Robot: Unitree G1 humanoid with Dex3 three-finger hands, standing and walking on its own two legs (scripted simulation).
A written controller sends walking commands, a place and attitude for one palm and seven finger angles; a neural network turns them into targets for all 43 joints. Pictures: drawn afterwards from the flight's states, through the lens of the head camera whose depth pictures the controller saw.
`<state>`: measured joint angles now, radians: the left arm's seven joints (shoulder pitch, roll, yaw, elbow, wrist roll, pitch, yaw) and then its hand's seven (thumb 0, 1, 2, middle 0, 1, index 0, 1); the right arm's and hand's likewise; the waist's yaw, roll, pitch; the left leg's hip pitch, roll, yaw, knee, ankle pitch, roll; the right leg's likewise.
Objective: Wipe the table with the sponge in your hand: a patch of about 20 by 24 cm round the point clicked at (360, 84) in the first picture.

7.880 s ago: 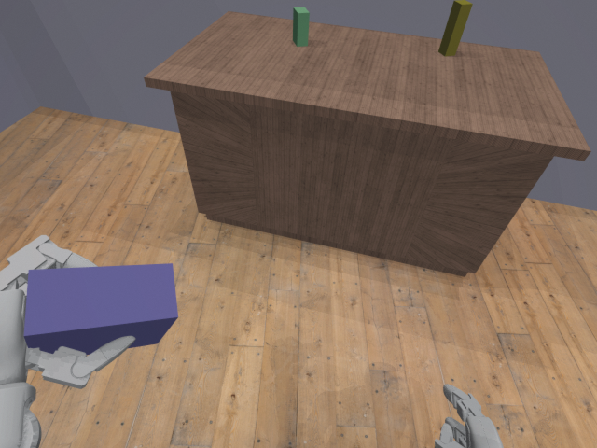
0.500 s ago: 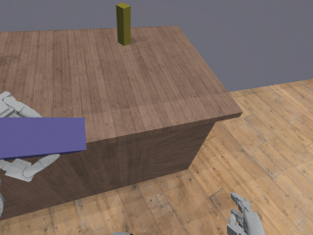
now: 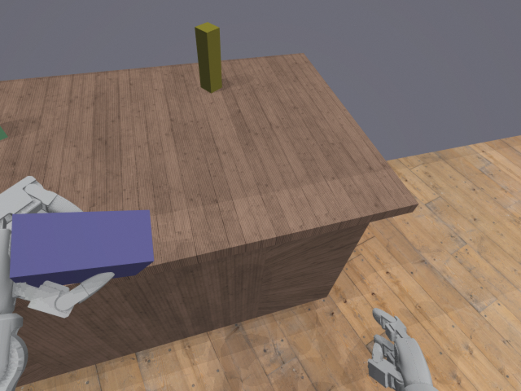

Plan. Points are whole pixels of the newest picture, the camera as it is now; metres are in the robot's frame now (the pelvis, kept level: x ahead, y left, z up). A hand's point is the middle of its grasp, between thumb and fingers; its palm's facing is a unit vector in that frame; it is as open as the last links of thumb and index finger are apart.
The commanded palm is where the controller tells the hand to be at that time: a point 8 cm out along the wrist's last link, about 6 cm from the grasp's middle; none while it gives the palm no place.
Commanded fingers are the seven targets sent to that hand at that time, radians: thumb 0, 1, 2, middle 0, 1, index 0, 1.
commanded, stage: come to a stop and stand still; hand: left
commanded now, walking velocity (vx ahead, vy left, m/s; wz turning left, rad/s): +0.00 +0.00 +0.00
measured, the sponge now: (105, 248) +0.24 +0.21 +0.15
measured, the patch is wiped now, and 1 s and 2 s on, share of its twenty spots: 0.00 0.00 0.00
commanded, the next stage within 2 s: look again from close up in 0.34 s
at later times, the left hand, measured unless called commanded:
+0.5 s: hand (70, 259) +0.22 +0.24 +0.15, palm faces +0.39 -0.84 -0.37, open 9.7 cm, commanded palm +0.16 +0.27 +0.17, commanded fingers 0.00 0.10 1.30 -1.20 -1.60 -1.20 -1.60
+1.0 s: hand (63, 271) +0.21 +0.25 +0.14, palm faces +0.38 -0.85 -0.37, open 9.7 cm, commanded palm +0.16 +0.28 +0.17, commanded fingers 0.00 0.10 1.30 -1.20 -1.60 -1.20 -1.60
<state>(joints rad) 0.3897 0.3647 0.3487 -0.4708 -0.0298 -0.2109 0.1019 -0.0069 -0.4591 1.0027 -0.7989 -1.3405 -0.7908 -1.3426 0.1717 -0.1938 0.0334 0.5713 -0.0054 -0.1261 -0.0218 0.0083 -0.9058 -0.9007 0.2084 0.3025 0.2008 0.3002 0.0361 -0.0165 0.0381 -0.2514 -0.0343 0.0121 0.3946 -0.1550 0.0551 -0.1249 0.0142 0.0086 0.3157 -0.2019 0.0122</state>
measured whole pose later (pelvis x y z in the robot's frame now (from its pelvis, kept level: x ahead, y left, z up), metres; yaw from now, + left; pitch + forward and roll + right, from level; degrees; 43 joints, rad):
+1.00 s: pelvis +0.00 +0.00 +0.00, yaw +0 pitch -1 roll -2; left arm 0.46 0.35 0.32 -0.43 -0.04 -0.17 0.11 -0.01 -0.46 1.01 -0.80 -1.34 -0.79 -1.34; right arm 0.21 -0.21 0.01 0.58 0.01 -0.06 -0.04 0.01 -0.91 -0.90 0.21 0.30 0.20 0.30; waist 0.03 0.01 0.02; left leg -0.25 -0.03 0.01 0.43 -0.17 0.06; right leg -0.11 0.02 0.00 0.34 -0.21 0.01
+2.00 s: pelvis +0.07 +0.08 -0.02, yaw -6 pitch +0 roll +1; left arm 0.47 0.42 0.43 -0.55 -0.04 -0.25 0.12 -0.01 -0.46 1.01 -0.80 -1.34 -0.79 -1.34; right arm 0.20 -0.17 0.02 0.57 0.02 -0.10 -0.01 0.01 -0.91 -0.90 0.21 0.30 0.20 0.30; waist 0.00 -0.01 0.06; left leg -0.37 -0.08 0.08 0.61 -0.25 0.09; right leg -0.32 -0.02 -0.09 0.67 -0.38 -0.01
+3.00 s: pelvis +0.05 +0.11 -0.01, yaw -7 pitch -3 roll -2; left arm 0.37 0.41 0.39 -0.45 -0.03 -0.19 0.10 -0.01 -0.46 1.02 -0.80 -1.34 -0.79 -1.34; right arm 0.27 -0.22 0.02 0.58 0.02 -0.15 -0.04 0.01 -0.91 -0.90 0.20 0.30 0.20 0.30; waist 0.02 -0.02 0.07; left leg -0.29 0.00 0.01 0.53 -0.19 0.03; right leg -0.22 0.03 -0.04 0.45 -0.18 -0.02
